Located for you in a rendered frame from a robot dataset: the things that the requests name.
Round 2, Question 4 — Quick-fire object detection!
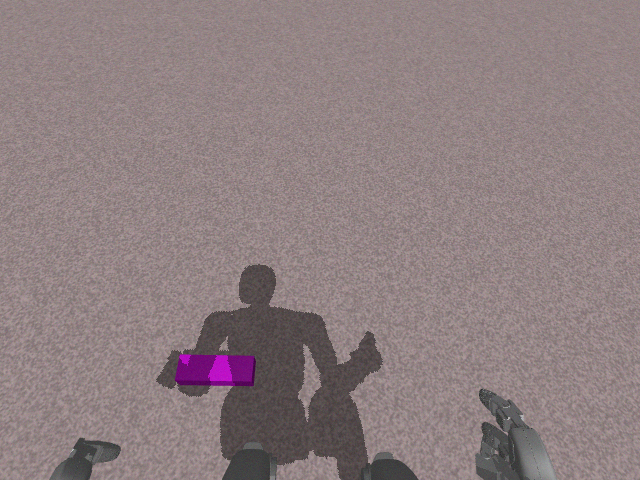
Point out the left robot hand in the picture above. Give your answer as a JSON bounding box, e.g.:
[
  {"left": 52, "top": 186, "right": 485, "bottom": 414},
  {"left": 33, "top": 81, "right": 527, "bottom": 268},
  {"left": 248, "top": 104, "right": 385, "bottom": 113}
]
[{"left": 49, "top": 438, "right": 121, "bottom": 480}]

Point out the right robot hand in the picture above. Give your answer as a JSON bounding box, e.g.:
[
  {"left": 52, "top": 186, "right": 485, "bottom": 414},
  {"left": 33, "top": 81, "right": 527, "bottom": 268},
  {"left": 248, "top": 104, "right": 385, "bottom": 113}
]
[{"left": 475, "top": 389, "right": 557, "bottom": 480}]

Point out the carton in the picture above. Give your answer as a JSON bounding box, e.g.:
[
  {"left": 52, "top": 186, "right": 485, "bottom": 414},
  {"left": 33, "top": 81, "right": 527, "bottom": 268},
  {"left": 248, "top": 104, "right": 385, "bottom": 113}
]
[{"left": 175, "top": 354, "right": 256, "bottom": 386}]

